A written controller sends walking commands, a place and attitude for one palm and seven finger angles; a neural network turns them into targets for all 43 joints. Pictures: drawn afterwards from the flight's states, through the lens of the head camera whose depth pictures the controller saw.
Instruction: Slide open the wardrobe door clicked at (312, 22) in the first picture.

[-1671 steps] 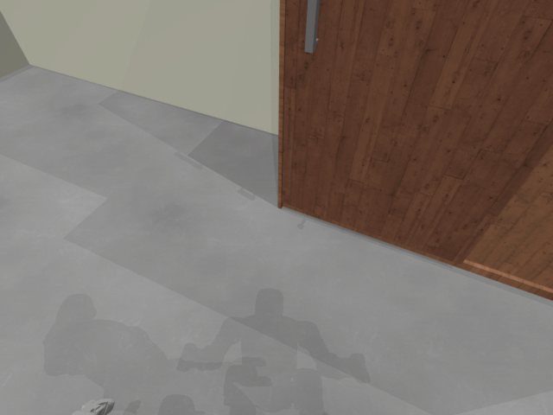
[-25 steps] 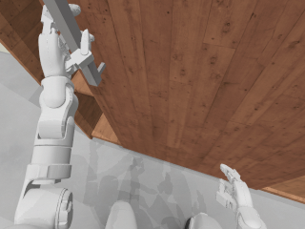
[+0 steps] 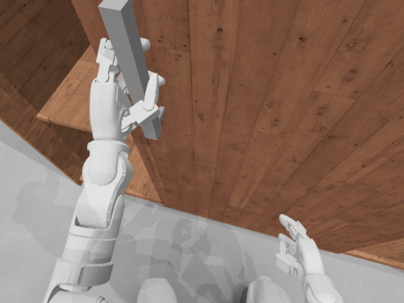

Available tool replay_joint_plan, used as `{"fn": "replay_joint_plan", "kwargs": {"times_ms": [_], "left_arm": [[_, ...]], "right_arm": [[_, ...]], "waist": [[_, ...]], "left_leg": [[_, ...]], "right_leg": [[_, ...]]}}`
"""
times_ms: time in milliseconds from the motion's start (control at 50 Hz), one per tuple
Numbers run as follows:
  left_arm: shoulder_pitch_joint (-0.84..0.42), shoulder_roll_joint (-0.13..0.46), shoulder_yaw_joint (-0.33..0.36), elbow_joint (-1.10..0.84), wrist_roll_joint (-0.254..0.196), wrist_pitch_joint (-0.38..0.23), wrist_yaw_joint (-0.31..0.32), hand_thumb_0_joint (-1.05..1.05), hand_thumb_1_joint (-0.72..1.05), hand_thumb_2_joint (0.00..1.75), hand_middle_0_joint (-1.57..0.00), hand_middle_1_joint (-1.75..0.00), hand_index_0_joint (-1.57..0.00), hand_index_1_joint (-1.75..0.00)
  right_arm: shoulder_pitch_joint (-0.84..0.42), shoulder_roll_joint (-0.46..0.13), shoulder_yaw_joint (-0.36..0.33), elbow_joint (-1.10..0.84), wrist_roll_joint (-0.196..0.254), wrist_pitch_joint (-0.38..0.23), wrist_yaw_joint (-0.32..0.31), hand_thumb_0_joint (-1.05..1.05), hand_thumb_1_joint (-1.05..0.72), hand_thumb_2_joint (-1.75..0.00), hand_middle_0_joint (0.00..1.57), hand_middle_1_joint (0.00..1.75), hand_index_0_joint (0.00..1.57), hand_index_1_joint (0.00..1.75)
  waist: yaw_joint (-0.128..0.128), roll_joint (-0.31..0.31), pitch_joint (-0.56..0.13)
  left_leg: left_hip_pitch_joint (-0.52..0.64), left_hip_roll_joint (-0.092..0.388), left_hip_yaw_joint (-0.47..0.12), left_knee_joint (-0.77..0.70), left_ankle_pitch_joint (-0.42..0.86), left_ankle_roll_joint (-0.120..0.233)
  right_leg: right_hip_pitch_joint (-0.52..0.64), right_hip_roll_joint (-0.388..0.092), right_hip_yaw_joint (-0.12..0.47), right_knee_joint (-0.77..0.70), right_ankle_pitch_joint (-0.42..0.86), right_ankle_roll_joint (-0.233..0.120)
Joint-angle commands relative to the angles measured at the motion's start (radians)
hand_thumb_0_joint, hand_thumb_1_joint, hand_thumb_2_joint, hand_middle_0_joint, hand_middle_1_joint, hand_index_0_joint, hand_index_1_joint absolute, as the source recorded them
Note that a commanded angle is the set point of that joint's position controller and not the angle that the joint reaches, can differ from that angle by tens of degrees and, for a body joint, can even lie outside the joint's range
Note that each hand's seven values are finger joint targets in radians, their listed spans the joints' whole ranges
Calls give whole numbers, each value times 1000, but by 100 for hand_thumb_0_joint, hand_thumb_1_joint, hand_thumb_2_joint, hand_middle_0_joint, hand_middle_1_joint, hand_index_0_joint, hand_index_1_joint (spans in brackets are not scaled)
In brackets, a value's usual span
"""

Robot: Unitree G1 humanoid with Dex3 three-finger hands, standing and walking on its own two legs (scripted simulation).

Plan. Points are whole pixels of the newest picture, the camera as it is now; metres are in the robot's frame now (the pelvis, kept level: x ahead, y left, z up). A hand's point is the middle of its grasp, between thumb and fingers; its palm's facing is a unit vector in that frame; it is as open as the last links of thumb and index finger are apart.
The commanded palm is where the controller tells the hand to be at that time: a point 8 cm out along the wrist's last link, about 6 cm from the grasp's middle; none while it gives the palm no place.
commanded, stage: step sideways, sliding the door along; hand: left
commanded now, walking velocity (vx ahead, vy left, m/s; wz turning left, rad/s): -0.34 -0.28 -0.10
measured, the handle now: (145, 76) +0.40 +0.19 +0.18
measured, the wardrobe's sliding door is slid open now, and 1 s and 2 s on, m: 0.46 0.61 0.61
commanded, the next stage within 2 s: stop walking and hold the door there in 0.96 s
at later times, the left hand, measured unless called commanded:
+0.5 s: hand (251, 124) +0.35 +0.02 +0.18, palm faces +0.13 -0.99 -0.05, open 6.6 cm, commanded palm +0.32 +0.01 +0.17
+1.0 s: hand (261, 121) +0.35 +0.00 +0.18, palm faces +0.46 -0.89 -0.02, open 7.1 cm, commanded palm +0.31 -0.03 +0.17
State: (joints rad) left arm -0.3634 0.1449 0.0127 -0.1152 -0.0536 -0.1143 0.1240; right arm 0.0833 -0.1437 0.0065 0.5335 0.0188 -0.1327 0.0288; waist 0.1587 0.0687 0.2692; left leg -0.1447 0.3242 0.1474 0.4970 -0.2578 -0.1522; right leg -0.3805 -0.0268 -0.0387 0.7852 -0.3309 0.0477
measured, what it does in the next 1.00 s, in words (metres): steps to the right: right foot, then left foot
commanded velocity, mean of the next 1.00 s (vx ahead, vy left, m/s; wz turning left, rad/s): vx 0.02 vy -0.30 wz -0.04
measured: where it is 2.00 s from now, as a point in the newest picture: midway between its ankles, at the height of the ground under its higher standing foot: outside the picture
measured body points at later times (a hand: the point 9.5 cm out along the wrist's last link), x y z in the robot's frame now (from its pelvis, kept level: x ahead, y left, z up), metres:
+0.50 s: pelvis -0.07 -0.13 +0.01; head +0.02 -0.11 +0.45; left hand +0.33 +0.07 +0.18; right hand +0.07 -0.37 -0.10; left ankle -0.06 +0.02 -0.74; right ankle -0.06 -0.29 -0.65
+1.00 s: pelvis -0.07 -0.26 -0.01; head +0.03 -0.23 +0.43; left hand +0.32 +0.05 +0.18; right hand +0.13 -0.50 -0.11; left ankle -0.06 -0.16 -0.74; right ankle -0.11 -0.41 -0.65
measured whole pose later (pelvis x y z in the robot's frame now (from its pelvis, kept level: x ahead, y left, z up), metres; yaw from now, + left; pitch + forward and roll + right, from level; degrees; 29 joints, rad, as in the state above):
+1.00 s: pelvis -0.07 -0.26 -0.01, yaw -1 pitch -1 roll -4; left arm -0.66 0.33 0.27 0.22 -0.10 -0.01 0.20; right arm 0.07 -0.26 -0.05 0.67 0.07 -0.02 -0.02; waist 0.13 0.03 0.26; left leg -0.28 0.16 0.17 0.66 -0.34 0.02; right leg -0.46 -0.01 -0.03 1.16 -0.51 0.02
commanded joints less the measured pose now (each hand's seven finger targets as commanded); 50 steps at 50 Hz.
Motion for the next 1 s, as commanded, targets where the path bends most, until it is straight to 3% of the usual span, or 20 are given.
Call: {"fn": "replay_joint_plan", "kwargs": {"times_ms": [0,40,60,100,160,260,280,320,380,440,640,680,720,740,800,840,860,880,920,980], "left_arm": [[-393,-23,-199,-306,36,-132,-73,0,90,90,-45,-140,-45,-140],[-410,64,-172,-344,49,-138,-70,0,90,90,-45,-140,-45,-140],[-298,98,-139,-303,44,-113,-53,0,90,90,-45,-140,-45,-140],[-291,61,-166,-432,27,-128,-53,0,90,90,-45,-140,-45,-140],[-336,100,-70,-460,13,-162,-18,0,90,90,-45,-140,-45,-140],[-331,188,35,-352,21,-180,-17,0,90,90,-45,-140,-45,-140],[-365,176,15,-326,16,-182,-29,0,90,90,-45,-140,-45,-140],[-457,156,5,-295,10,-180,-56,0,90,90,-45,-140,-45,-140],[-639,114,-34,-278,13,-166,-71,0,90,90,-45,-140,-45,-140],[-600,40,-102,-130,2,-97,-82,0,90,90,-45,-140,-45,-140],[-753,94,-98,20,-14,-65,-60,0,90,90,-45,-140,-45,-140],[-751,176,-49,55,-4,-60,-47,0,90,90,-45,-140,-45,-140],[-746,327,59,84,13,-59,-21,0,90,90,-45,-140,-45,-140],[-717,359,95,66,-6,-55,-14,0,90,90,-45,-140,-45,-140],[-760,235,46,-15,-27,-52,13,0,90,90,-45,-140,-45,-140],[-782,199,15,-54,-35,-71,3,0,90,90,-45,-140,-45,-140],[-765,191,7,-80,-52,-82,-6,0,90,90,-45,-140,-45,-140],[-753,124,-31,-107,-62,-82,-18,0,90,90,-45,-140,-45,-140],[-805,158,11,-40,-39,-67,-37,0,90,90,-45,-140,-45,-140],[-804,184,7,-124,-14,-55,-44,0,90,90,-45,-140,-45,-140]], "right_arm": [[-62,-145,-59,-113,23,-62,-13,0,-90,-90,20,30,20,30],[-94,-85,-38,-123,38,-54,-32,0,-90,-90,20,30,20,30],[-113,-89,-26,-110,19,-60,-49,0,-90,-90,20,30,20,30],[-97,-100,-44,-93,6,-57,-56,0,-90,-90,20,30,20,30],[-125,-93,-31,-25,11,-27,-51,0,-90,-90,20,30,20,30],[-84,-113,-56,-41,5,62,-80,0,-90,-90,20,30,20,30],[-59,-115,-64,-43,-4,67,-84,0,-90,-90,20,30,20,30],[-72,-156,-85,-54,-17,48,-71,0,-90,-90,20,30,20,30],[-109,-159,-68,-49,-13,15,-40,0,-90,-90,20,30,20,30],[-33,-214,-99,-23,10,35,-27,0,-90,-90,20,30,20,30],[15,-214,-77,-28,43,31,-36,0,-90,-90,20,30,20,30],[21,-189,-58,-23,62,32,-35,0,-90,-90,20,30,20,30],[-54,-146,-47,-33,56,37,-55,0,-90,-90,20,30,20,30],[-33,-173,-59,-8,57,47,-70,0,-90,-90,20,30,20,30],[-43,-171,-36,21,50,52,-91,0,-90,-90,20,30,20,30],[2,-183,-50,23,50,71,-93,0,-90,-90,20,30,20,30],[8,-218,-80,14,42,74,-96,0,-90,-90,20,30,20,30],[16,-254,-102,-8,37,69,-82,0,-90,-90,20,30,20,30],[-28,-283,-112,-17,50,67,-24,0,-90,-90,20,30,20,30],[-28,-247,-110,-11,35,49,-15,0,-90,-90,20,30,20,30]], "waist": [[-173,179,-551],[-152,-266,-550],[-120,-311,-549],[-112,-487,-619],[-157,-330,-630],[-179,-159,-713],[-201,-97,-714],[-169,227,-686],[-177,240,-589],[-171,200,-532],[-186,305,-584],[-172,111,-618],[-126,-268,-579],[-115,-377,-629],[-135,-295,-575],[-203,-195,-616],[-231,-35,-639],[-193,232,-713],[-182,33,-713],[-190,229,-596]], "left_leg": [[252,37,4,158,638,216],[-45,-179,12,437,-199,219],[-203,-272,-38,554,-470,186],[-253,-287,-200,711,-511,130],[-298,-254,-183,477,-398,104],[29,-221,-80,12,5,108],[219,-129,-140,-96,240,150],[420,332,-539,-78,1119,373],[326,267,-342,-47,821,354],[246,129,-134,-73,632,278],[202,7,-63,97,573,210],[68,-99,-33,229,386,186],[-415,-252,-27,599,-409,201],[-487,-258,-68,716,-484,142],[-466,-231,-61,372,-367,157],[-29,-221,23,-58,89,150],[340,-96,-97,-111,511,202],[621,220,-479,-11,1133,330],[478,294,-388,7,950,375],[437,169,-188,-7,936,292]], "right_leg": [[153,34,-67,-283,249,2],[319,-165,117,-400,1006,-47],[330,-261,252,-338,1320,-118],[389,-284,316,-283,1354,-145],[528,-254,246,-243,1267,-228],[365,-204,192,-183,972,-180],[178,-158,166,-119,735,-135],[-214,19,121,227,-244,-24],[-289,-29,195,408,-124,-30],[-227,-18,73,332,30,-9],[188,50,-128,-310,80,-11],[358,-52,-41,-442,400,-52],[575,-330,199,-321,1101,-189],[680,-340,207,-255,1251,-207],[680,-251,124,-159,1099,-215],[412,-161,-34,-2,883,-123],[80,-100,-62,177,519,-57],[-277,0,-3,355,-219,-14],[-258,-30,149,521,-241,-33],[-315,-45,51,475,-151,-18]]}}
